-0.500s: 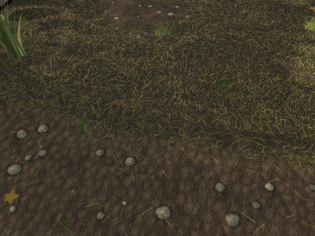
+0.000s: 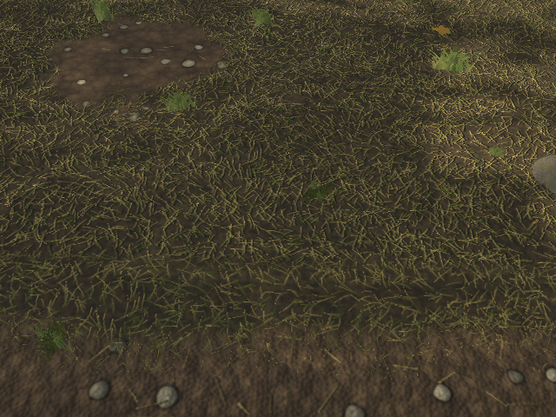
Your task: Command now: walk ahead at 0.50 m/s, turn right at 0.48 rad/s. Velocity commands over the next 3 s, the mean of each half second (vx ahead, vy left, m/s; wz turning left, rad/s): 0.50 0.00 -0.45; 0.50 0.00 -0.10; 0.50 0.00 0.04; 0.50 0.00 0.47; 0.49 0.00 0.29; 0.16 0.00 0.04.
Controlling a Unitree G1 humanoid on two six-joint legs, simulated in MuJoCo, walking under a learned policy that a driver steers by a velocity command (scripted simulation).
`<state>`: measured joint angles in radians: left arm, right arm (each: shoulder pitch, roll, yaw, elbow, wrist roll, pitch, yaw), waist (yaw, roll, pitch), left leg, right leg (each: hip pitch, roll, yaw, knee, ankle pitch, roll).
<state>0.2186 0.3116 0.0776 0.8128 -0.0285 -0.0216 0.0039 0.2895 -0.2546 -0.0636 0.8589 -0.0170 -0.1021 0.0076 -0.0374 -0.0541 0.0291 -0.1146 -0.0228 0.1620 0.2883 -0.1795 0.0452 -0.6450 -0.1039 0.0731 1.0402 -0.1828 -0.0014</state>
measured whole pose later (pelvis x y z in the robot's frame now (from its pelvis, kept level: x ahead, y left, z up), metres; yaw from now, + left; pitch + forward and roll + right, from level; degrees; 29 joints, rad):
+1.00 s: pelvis +0.56 -0.08 -0.01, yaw -16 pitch +1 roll +1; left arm 0.27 0.29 0.06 0.83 -0.02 -0.07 0.00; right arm 0.23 -0.26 -0.05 0.87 -0.01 -0.10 0.04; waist -0.02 -0.04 0.04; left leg -0.28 -0.05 0.05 0.41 -0.15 0.07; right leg -0.46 -0.06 0.04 1.13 -0.33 -0.04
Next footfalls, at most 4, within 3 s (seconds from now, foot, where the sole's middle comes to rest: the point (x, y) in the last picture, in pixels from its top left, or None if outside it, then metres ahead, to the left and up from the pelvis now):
0.28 right None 0.30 -0.16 -0.78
0.82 left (282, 350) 0.66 -0.02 -0.78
1.36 right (387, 273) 0.89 -0.33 -0.78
1.92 left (310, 190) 1.22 -0.14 -0.78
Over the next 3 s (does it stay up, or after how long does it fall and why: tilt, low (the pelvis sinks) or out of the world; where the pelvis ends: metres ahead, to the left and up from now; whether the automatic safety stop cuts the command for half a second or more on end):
stays up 1.54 -0.19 -0.01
